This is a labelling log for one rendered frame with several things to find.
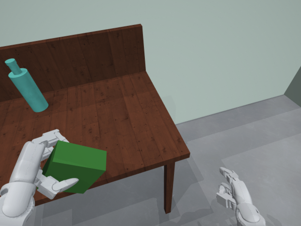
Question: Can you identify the robot left forearm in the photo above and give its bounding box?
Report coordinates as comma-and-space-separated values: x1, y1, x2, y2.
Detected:
0, 181, 36, 226

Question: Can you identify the robot left hand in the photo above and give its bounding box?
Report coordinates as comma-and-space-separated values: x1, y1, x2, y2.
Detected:
9, 129, 79, 200

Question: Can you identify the sponge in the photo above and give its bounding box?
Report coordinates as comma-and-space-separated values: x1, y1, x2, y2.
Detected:
37, 140, 107, 194

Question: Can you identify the robot right hand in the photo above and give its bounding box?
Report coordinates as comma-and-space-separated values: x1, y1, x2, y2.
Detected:
216, 167, 253, 211

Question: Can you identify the robot right forearm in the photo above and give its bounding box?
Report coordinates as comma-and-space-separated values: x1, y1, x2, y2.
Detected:
236, 203, 266, 226

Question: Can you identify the table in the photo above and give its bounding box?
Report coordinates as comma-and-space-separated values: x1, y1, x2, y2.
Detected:
0, 24, 190, 214

